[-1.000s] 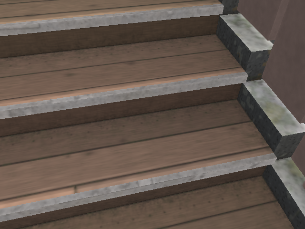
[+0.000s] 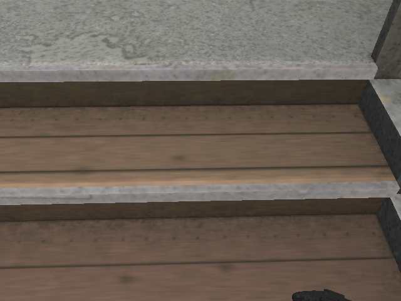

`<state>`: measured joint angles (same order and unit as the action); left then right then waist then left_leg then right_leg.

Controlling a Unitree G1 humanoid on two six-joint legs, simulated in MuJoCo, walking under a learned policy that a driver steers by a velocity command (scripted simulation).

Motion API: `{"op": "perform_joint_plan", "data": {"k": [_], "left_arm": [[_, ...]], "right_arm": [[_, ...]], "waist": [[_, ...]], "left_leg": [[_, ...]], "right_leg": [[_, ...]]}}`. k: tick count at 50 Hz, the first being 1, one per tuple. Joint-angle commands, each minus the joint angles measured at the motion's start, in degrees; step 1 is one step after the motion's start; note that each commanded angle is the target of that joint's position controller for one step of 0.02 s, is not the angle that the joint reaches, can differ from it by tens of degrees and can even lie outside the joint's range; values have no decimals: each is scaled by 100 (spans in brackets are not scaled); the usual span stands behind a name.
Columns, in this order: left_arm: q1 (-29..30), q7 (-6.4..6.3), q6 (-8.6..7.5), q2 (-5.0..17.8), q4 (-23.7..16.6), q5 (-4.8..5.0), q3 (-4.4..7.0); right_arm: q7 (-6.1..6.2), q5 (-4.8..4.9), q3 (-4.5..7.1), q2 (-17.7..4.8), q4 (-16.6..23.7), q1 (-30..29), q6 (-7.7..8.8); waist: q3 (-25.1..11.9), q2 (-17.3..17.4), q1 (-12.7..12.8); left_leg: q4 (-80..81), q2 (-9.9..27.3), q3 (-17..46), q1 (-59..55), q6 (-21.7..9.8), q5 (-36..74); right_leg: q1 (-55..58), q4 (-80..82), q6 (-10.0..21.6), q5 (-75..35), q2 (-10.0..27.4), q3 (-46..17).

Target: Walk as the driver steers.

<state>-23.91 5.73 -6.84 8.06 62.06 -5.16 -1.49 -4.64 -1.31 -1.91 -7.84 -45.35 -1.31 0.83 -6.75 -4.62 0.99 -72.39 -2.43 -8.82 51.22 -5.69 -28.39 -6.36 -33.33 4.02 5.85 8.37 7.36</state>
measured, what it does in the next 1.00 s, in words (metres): climbs: right foot 0.16 m higher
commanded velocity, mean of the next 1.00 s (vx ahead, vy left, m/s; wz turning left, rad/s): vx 0.50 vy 0.00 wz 0.18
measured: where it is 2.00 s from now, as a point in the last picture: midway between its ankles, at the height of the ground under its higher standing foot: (175, 49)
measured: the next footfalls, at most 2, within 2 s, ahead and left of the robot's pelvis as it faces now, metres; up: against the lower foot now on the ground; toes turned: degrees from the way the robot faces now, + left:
right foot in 0.48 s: +0.47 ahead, -0.12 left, +0.16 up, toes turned +3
left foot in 1.12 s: +0.75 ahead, +0.17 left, +0.32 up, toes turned +16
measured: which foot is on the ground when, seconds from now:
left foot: down 0.00-0.52, up 0.54-1.00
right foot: up 0.00-0.46, down 0.48-1.00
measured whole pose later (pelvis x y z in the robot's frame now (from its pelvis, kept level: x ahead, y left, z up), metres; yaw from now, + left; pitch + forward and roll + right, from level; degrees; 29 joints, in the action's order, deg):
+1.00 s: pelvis +0.52 -0.02 +0.28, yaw +10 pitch +6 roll +0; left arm -33.5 4.2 -4.8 1.2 69.3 -7.2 -3.7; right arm -3.1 -2.7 -3.6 -4.9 -49.9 -1.3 -0.7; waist -7.5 -0.9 5.1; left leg -97.1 9.6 -2.8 80.6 -11.4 -2.9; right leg -6.1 -19.6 3.3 19.3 -0.9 6.8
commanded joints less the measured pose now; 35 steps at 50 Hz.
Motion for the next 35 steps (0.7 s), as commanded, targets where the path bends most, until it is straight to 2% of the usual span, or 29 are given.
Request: {"op": "perform_joint_plan", "data": {"k": [1,2,3,4,5,6,7,10,11,14,15,16,17,19,20,21,23,24,25,26,27,28,29,30,31,32,33,34,35], "left_arm": [[454,121,90,552,-479,295,227],[661,8,35,603,-569,255,288],[863,-120,-9,420,-642,228,270],[1017,-114,35,297,-760,244,171],[1191,-106,100,133,-850,240,101],[1205,-160,201,171,-982,238,66],[1121,-160,286,212,-938,233,55],[1378,-78,343,356,-861,187,50],[1549,-87,299,200,-845,237,-35],[2503,-278,247,142,-1342,256,-199],[3248,-345,265,298,-1781,301,-214],[3532,-378,278,265,-1847,210,-233],[3632,-402,328,242,-1955,190,-245],[4090,-229,519,81,-2138,94,-286],[4037,-121,564,12,-2206,118,-282],[3806,-19,671,-90,-2247,106,-268],[3619,100,597,403,-2317,196,-71],[3281,45,534,539,-2336,292,1],[2049,3,505,779,-2002,197,146],[979,-52,506,947,-1608,262,173],[-477,-198,610,1257,-1062,4,305],[-837,-323,503,1381,-762,-99,355],[-260,-426,382,1350,-816,64,390],[340,-444,353,865,-717,192,301],[635,-379,373,291,-644,191,202],[939,-338,406,-105,-550,161,105],[1141,-311,413,-280,-457,124,43],[1102,-268,385,-291,-307,-19,22],[1077,-250,336,-199,-265,-31,56]], "right_arm": [[253,-247,614,-1686,-888,3614,96],[330,-203,612,-1408,-1015,3385,225],[265,-143,569,-1018,-1122,2763,288],[197,-75,518,-718,-1220,2473,244],[133,-78,393,-328,-1278,2026,187],[43,-279,269,-43,-1384,1754,189],[34,-252,234,46,-1435,1506,245],[105,-312,210,-136,-1321,1290,522],[163,-398,164,-127,-1534,1895,526],[263,-510,80,-123,-2052,3295,503],[170,-641,42,-232,-2178,3670,517],[110,-622,31,-176,-2220,3862,528],[110,-580,11,-201,-2187,3890,535],[-62,-266,-28,-235,-1599,2808,559],[-91,-137,-27,-337,-1615,2916,628],[-80,-25,17,-566,-1679,3026,663],[-74,84,255,-1321,-1627,3170,717],[-160,-28,369,-1402,-1782,3335,743],[-198,-170,394,-1042,-1893,3587,735],[-277,-282,267,-388,-1917,4052,698],[-361,-191,327,-223,-1853,3353,516],[-341,-38,471,-291,-1740,2506,448],[-186,54,507,-346,-1741,2260,483],[7,28,493,-288,-1693,2097,519],[158,-23,474,-282,-1506,1782,523],[201,-28,374,-117,-1419,1713,499],[210,49,323,45,-1401,1800,445],[223,59,295,51,-1351,1820,401],[185,48,225,164,-1325,1743,367]], "waist": [[-876,1413,-1266],[-333,1509,-1044],[27,1049,-655],[-114,769,-431],[-163,400,-103],[-106,65,171],[46,128,376],[439,409,471],[393,828,199],[619,650,-317],[570,372,-409],[741,677,-561],[749,905,-603],[1120,1106,-419],[1015,1123,-370],[845,1346,-134],[547,1421,86],[154,1645,166],[-934,960,301],[-2143,-247,421],[-1762,-836,1019],[-677,-821,1177],[-38,-658,863],[138,-145,433],[66,520,200],[36,492,-84],[49,525,-257],[34,644,-432],[31,408,-487]], "left_leg": [[4665,1262,5786,-5273,-1388,-59],[4658,1102,5569,-4500,-1088,-410],[4536,1080,5054,-3909,-1081,474],[4400,1092,4853,-3841,-1069,1364],[4394,1047,4296,-3553,-1018,1698],[4461,967,3776,-3275,-958,2029],[4466,852,3140,-3015,-807,2273],[5094,390,1931,-1548,-644,1458],[5210,466,2109,-1708,-842,1402],[5097,1150,2783,-3829,-977,1510],[5213,1187,2728,-4320,-833,1544],[5349,1151,2754,-4249,-856,1510],[5583,1275,2783,-4244,-953,1418],[6730,1433,2131,-2093,-997,2042],[6836,1524,2019,-1751,-1021,2449],[6674,1551,1725,-2096,-1027,3838],[5960,1594,1577,-3941,-1039,7823],[5331,1523,1390,-4618,-787,9456],[3834,1302,1405,-4036,-320,8915],[2556,561,1794,-2309,-285,6107],[841,-253,2294,-750,-73,2118],[-1405,-312,2765,101,-112,2603],[-2140,-37,2691,319,-152,2976],[-2656,132,2400,277,-246,3161],[-2897,182,2345,306,-429,3295],[-3281,243,2344,471,-628,3362],[-3465,245,2435,739,-830,3414],[-3465,331,2354,1009,-824,3556],[-3592,347,2271,1300,-846,3468]], "right_leg": [[-4654,-5289,57,-456,-959,-1883],[-5021,-6558,165,-745,-965,-2323],[-5353,-7470,228,-741,-1086,-2278],[-5852,-8471,399,-645,-1291,-2307],[-6229,-8957,577,-581,-1217,-2196],[-6475,-8976,643,-699,-1081,-2080],[-6696,-8847,703,-493,-921,-1869],[-5853,-7830,734,-490,-518,-1099],[-6074,-8703,677,-210,-555,-967],[-8268,-9089,631,515,-380,-1158],[-8390,-7714,560,133,-212,-977],[-8335,-7134,566,-185,-105,-859],[-8179,-6772,487,-347,-45,-756],[-5349,-5408,394,293,-41,-29],[-4451,-5375,325,326,-212,24],[-3946,-5332,308,418,-466,226],[-3753,-3809,296,1639,-1097,681],[-3140,-3114,460,1449,-1144,342],[-1218,-3100,929,-532,-727,-693],[778,-1583,1589,941,-2,-3006],[1352,434,1823,2937,734,-5439],[249,1058,1486,4338,735,-6056],[-768,1002,1281,4339,791,-5552],[-1494,856,1361,3524,788,-4813],[-1778,777,1216,2808,791,-4232],[-1984,846,1018,1938,812,-3905],[-2083,1037,728,1331,715,-3363],[-2098,1057,578,725,611,-2819],[-2032,1052,516,355,339,-2217]]}}
Velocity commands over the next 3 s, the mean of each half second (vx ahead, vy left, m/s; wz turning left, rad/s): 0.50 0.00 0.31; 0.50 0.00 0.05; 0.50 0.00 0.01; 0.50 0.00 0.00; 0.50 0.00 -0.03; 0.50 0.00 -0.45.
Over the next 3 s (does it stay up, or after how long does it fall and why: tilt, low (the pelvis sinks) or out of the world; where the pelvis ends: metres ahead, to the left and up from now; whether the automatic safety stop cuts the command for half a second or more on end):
stays up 1.59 0.15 0.57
